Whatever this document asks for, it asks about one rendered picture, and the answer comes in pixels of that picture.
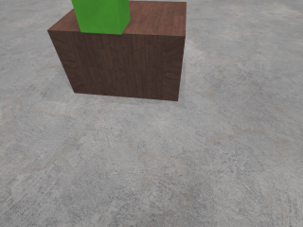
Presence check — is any pedestal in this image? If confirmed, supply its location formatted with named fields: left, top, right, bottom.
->
left=47, top=0, right=187, bottom=101

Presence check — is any carton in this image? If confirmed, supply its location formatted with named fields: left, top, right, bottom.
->
left=71, top=0, right=131, bottom=35

